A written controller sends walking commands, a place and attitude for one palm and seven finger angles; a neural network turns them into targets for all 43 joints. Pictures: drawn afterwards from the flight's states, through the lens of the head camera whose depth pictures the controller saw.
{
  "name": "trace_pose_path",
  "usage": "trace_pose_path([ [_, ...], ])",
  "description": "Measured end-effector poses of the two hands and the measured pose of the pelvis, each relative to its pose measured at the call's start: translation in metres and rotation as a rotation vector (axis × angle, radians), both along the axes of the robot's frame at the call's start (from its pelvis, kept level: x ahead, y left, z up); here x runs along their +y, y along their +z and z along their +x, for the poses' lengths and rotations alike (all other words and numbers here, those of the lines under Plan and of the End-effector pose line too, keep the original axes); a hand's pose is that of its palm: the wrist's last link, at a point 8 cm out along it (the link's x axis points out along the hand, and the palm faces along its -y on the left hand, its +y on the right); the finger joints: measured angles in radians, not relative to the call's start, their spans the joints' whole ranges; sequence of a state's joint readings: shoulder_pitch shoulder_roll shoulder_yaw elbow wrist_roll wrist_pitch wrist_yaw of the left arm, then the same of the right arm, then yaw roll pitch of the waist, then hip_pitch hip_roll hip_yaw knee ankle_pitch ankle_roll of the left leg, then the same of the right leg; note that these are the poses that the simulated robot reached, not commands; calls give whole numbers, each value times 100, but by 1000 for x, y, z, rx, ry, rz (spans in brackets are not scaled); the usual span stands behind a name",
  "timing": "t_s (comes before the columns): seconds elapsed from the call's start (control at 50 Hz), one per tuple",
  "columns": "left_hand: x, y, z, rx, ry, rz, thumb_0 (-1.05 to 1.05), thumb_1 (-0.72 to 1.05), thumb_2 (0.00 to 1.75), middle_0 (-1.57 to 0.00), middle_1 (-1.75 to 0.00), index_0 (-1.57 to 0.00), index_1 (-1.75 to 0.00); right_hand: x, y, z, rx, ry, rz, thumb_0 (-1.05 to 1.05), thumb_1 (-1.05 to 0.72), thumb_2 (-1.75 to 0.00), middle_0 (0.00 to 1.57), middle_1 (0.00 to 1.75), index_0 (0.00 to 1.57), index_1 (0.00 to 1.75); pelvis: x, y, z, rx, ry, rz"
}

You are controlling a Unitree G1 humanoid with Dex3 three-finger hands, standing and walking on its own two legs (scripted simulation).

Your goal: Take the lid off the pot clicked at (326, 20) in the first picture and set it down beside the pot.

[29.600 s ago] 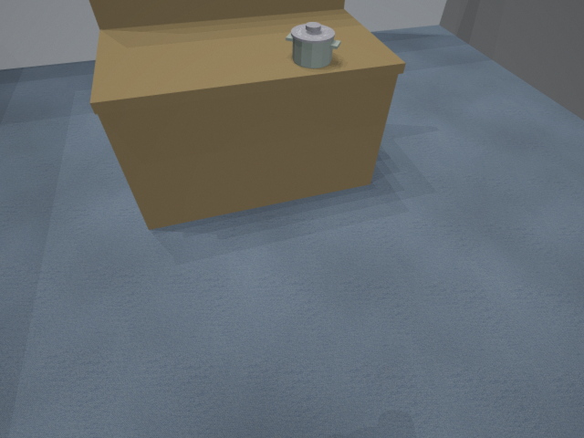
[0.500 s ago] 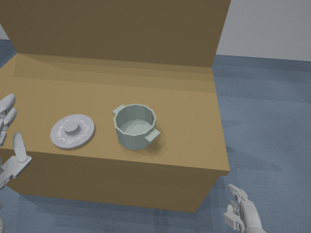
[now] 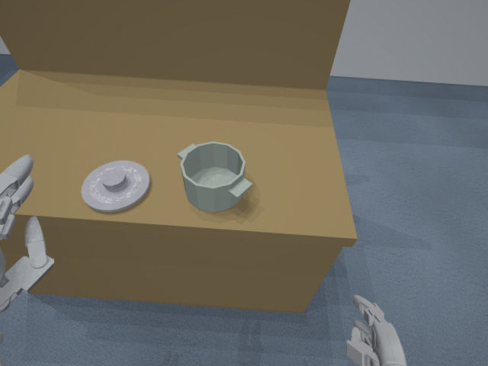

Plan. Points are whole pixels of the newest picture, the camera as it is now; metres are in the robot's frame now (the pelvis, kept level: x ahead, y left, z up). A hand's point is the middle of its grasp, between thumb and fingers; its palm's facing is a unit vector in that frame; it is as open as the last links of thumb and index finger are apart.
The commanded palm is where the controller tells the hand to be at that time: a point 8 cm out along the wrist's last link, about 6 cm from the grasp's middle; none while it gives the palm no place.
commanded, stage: step back with the hand held close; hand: left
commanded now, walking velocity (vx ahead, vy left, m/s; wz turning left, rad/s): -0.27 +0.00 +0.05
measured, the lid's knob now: (113, 178) +0.52 +0.35 -0.07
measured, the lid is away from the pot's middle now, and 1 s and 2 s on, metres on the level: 0.24 0.24 0.24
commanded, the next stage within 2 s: stop stepping back and stand still in 0.72 s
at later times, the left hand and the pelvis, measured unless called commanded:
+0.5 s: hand (19, 350) +0.11 +0.22 +0.17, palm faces +0.30 -0.86 -0.42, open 7.4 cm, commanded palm +0.04 +0.27 +0.19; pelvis -0.09 -0.01 -0.01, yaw +0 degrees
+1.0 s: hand out of the picture -0.03 +0.20 +0.16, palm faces +0.18 -0.83 -0.54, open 7.4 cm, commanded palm -0.09 +0.27 +0.19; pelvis -0.22 -0.01 -0.03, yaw +0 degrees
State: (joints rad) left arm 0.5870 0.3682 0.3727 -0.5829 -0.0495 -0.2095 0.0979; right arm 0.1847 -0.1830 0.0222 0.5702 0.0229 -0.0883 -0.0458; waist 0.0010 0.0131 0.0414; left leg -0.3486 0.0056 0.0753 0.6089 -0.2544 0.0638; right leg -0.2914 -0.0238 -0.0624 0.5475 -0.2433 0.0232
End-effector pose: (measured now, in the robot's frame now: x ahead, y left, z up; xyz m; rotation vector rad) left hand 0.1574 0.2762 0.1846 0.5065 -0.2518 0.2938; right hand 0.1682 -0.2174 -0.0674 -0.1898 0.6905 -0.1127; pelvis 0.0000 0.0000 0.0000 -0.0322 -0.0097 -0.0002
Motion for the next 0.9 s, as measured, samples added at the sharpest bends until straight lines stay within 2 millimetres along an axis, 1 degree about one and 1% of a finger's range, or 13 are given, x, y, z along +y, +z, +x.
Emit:
trace_pose_path([
  [0.1, -10, -12, -21, 28, -37, -33, 2, 89, 90, -21, -30, -21, -30, -12, 5, -23, -1, -18, -36, 2, -91, -90, 20, 30, 21, 30, -4, -3, -18, 3, 11, -7],
  [0.16, -8, -9, -34, 9, -50, -18, 2, 89, 90, -21, -30, -22, -30, -21, 9, -38, 9, -35, -84, 2, -91, -90, 20, 30, 21, 30, -3, -4, -27, 7, 19, -10],
  [0.22, 0, -3, -45, -35, -48, 22, 2, 89, 90, -21, -30, -22, -30, -27, 11, -51, 11, -49, -122, 2, -91, -90, 20, 30, 21, 30, 1, -7, -36, 5, 25, -20],
  [0.28, 8, 2, -54, -67, -29, 58, 2, 89, 90, -21, -30, -22, -30, -27, 11, -61, -4, -60, -125, 2, -91, -90, 20, 30, 20, 30, 3, -8, -46, -2, 22, -21],
  [0.36, 12, 6, -64, -84, 7, 60, 2, 89, 90, -21, -30, -21, -30, -19, 9, -71, -30, -53, -85, 2, -91, -90, 20, 30, 20, 30, 2, -7, -58, 14, 13, -24],
  [0.48, -8, -1, -78, -66, -53, 13, 2, 89, 90, -21, -30, -21, -30, -10, 1, -93, -23, -11, -37, 2, -91, -90, 20, 30, 20, 30, -7, -7, -85, 11, -3, -51],
  [0.56, -20, -3, -95, -76, -125, -6, 2, 89, 90, -21, -30, -21, -30, -15, 1, -115, 10, -22, -49, 2, -91, -90, 20, 30, 21, 30, -9, -7, -97, 5, 11, -29],
  [0.64, -11, -4, -109, -118, -146, 6, 2, 89, 90, -21, -30, -22, -30, -25, 2, -135, 21, -75, -95, 2, -91, -90, 20, 30, 21, 30, 0, -14, -103, 13, 17, -25],
  [0.72, 6, -5, -117, -166, -115, 15, 2, 89, 90, -21, -30, -22, -30, -24, 3, -153, 4, -91, -120, 2, -91, -90, 20, 30, 21, 30, 5, -17, -127, 2, -14, -9],
  [0.76, 9, -4, -121, -157, -104, 7, 2, 89, 90, -21, -30, -22, -30, -20, 6, -164, -12, -87, -107, 2, -91, -90, 20, 30, 20, 30, 4, -15, -141, 1, -29, -16],
  [0.82, 2, -1, -134, -148, -121, -5, 2, 89, 90, -21, -30, -21, -30, -15, 8, -185, -31, -84, -71, 2, -91, -90, 20, 30, 20, 30, 4, -12, -161, 3, -43, -31],
  [0.86, -3, -13, -136, -91, -129, -24, 2, 89, 90, -21, -30, -21, -30, -15, 0, -199, -10, -71, -54, 1, -91, -90, 20, 30, 20, 30, 4, -14, -176, 5, -31, -41],
  [0.9, -10, -15, -149, -73, -148, -18, 2, 89, 90, -21, -30, -21, -30, -16, -5, -214, -18, -75, -33, 1, -91, -90, 20, 30, 21, 30, 0, -19, -190, 3, -42, -35],
])
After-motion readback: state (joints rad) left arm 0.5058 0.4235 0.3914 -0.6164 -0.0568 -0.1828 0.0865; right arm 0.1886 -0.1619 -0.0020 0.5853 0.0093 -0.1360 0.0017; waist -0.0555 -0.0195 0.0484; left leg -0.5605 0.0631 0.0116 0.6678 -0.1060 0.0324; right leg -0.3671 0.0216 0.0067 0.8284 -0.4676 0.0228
